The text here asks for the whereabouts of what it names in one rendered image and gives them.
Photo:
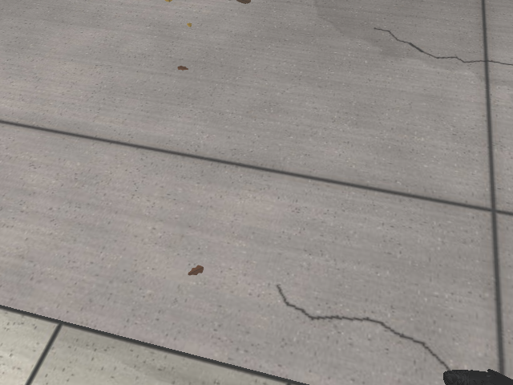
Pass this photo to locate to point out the robot right hand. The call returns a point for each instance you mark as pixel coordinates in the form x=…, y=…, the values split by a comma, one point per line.
x=466, y=377

